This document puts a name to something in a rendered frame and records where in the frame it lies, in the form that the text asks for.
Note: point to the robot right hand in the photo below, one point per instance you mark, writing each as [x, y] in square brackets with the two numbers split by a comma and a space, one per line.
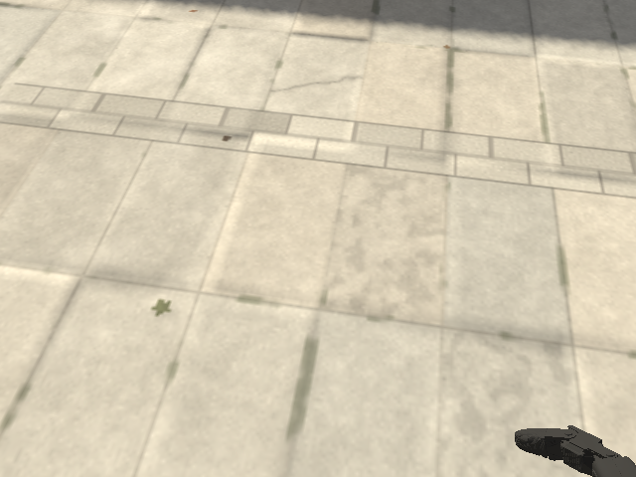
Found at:
[578, 449]

